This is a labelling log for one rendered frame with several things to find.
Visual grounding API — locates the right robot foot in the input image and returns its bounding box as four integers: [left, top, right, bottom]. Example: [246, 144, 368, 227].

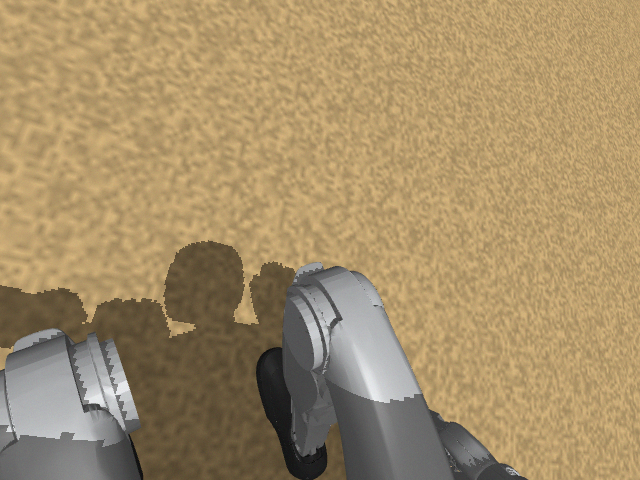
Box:
[256, 347, 327, 480]

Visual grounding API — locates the right robot hand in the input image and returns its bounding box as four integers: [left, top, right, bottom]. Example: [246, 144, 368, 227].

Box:
[429, 409, 498, 480]

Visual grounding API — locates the right robot arm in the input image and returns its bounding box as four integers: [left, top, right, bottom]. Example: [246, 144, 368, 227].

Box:
[477, 463, 528, 480]

